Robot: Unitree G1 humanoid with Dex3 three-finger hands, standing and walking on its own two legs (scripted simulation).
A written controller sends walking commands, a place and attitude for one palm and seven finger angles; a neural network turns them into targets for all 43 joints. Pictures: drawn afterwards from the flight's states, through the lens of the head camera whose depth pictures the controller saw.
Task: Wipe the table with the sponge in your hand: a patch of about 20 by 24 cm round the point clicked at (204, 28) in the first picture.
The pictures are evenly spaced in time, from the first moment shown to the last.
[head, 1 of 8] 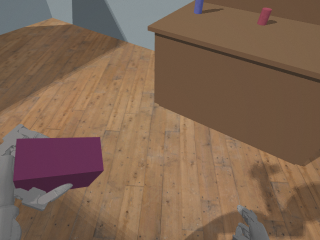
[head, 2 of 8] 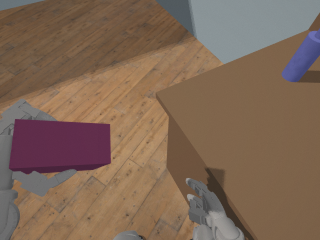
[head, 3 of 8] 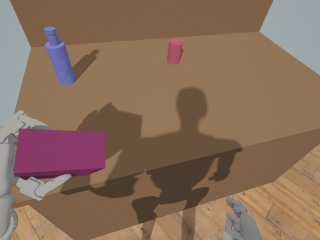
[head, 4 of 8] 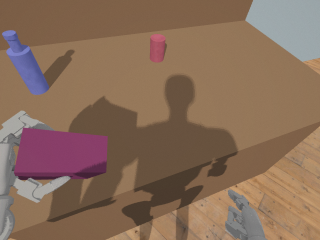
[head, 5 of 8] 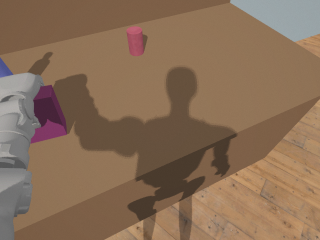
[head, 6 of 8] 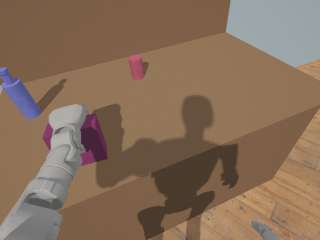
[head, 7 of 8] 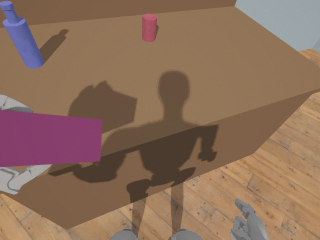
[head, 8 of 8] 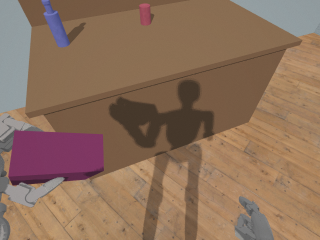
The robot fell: no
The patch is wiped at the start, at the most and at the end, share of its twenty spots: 0.00 1.00 1.00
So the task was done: no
